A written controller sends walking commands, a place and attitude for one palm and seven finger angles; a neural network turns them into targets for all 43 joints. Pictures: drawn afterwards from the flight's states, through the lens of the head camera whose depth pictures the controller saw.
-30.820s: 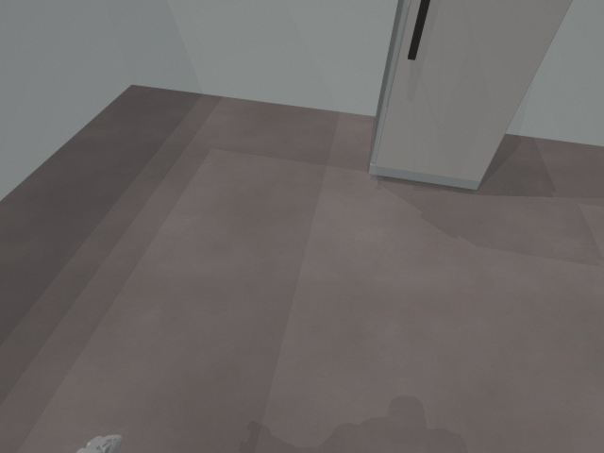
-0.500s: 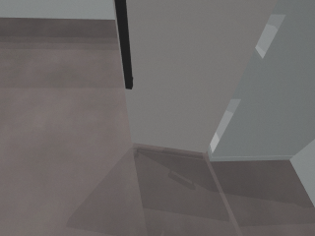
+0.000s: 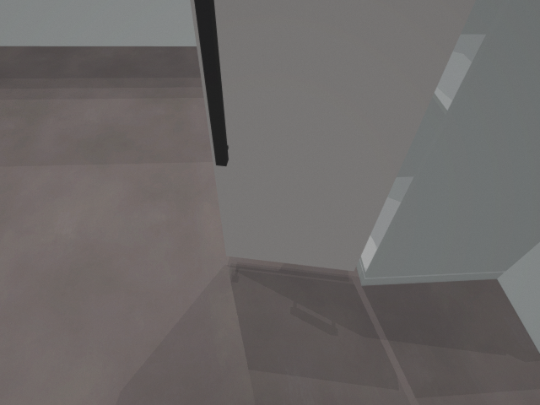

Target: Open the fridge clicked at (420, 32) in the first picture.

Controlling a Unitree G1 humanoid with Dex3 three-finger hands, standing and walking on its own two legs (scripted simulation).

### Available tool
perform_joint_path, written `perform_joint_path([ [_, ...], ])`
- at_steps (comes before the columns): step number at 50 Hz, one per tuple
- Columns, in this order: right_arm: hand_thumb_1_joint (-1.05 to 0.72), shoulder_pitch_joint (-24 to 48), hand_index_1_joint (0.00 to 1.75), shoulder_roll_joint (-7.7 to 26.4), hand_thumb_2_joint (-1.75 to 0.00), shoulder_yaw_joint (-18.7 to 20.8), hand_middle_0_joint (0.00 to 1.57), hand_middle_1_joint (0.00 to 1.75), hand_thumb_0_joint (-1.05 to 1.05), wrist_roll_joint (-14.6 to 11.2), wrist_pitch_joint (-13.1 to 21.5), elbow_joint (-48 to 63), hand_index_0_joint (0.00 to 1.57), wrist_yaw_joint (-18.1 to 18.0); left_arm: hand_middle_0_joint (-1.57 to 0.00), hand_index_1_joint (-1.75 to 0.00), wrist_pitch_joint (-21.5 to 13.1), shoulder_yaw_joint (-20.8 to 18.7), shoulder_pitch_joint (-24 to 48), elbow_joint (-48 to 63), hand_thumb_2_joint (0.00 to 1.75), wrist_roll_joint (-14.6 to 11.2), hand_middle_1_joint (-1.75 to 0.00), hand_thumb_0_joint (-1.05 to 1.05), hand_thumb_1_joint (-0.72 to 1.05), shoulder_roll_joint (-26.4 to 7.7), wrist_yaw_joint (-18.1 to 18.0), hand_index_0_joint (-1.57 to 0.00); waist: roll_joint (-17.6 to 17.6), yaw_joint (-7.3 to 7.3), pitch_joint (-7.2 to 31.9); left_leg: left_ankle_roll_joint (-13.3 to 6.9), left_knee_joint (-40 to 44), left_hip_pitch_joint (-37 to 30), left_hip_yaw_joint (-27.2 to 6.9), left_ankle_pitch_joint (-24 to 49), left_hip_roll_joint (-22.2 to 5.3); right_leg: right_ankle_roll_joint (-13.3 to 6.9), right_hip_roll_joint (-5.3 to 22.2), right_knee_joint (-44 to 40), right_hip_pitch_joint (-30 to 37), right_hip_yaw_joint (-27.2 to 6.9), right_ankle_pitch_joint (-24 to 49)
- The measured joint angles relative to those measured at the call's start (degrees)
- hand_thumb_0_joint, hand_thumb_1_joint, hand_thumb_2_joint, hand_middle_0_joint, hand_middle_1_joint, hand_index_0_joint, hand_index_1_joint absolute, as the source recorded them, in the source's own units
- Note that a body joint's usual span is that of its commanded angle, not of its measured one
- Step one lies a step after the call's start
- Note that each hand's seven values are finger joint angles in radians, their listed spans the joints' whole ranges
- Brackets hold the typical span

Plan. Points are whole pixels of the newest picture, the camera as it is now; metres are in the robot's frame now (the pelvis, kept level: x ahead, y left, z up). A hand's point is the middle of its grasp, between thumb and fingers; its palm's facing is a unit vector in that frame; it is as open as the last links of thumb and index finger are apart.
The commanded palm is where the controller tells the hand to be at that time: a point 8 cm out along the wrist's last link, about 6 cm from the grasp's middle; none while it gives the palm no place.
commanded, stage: let the arm hang, fingers relaxed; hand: left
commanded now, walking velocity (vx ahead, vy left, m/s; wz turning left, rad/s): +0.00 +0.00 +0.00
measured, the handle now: (216, 85) +0.73 +0.16 +0.09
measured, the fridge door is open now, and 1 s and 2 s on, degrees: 79 79 79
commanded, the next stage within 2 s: look to check the result in 0.02 s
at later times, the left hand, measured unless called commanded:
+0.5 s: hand out of the picture +0.09 +0.22 -0.17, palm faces -0.01 -0.96 -0.29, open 7.4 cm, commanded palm none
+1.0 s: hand out of the picture +0.10 +0.21 -0.16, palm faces -0.02 -0.96 -0.29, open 7.4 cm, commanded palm none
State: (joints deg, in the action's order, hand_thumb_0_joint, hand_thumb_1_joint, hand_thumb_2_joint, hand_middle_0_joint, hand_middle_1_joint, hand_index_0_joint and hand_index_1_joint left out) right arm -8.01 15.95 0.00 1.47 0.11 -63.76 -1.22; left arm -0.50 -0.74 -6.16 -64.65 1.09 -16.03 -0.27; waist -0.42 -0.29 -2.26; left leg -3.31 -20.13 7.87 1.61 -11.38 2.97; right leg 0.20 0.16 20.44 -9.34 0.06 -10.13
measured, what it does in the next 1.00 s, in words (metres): stands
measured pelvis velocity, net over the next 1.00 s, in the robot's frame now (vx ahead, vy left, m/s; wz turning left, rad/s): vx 0.02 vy -0.02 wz -0.01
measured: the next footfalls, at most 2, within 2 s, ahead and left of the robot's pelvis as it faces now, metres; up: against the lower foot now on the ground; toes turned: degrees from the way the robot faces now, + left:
none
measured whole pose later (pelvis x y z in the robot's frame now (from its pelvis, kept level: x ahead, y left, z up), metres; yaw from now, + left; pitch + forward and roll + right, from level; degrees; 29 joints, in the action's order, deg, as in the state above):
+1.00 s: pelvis +0.02 -0.02 +0.00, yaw -1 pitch -1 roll +0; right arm -8.3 16.3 -0.2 1.4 0.1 -65.1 -1.4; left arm -0.9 -0.7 -6.6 -65.1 0.8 -16.3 -0.5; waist -0.1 -0.6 -2.3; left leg -1.8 -17.5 4.2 1.6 -12.0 1.5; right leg -1.2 -1.3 18.1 -6.0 0.0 -10.7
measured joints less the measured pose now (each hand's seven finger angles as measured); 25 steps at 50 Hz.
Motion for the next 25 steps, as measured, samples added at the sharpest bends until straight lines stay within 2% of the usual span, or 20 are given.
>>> perform_joint_path([
  [25, -0.9, 0.99, 0.3, -0.43, -0.9, -0.26, 0.21, 0.3, 0.01, -0.19, -0.02, -0.81, 0.2, -0.33, -0.2, -0.3, -0.19, -0.04, -0.72, -0.87, 0.9, -0.23, -0.3, 0.0, 0.9, -0.18, -0.45, -0.2, 0.21, 0.08, -0.42, 0.59, 1.51, -2.37, -0.42, -1.27, -0.43, -0.52, -0.46, -1.13, 2.22, 0.3, -1.53],
])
